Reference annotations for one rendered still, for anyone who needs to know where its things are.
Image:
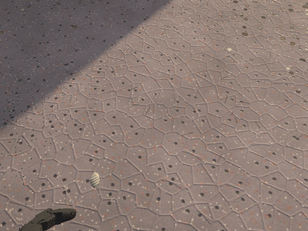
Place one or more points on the left robot hand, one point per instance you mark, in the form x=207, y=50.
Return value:
x=48, y=218

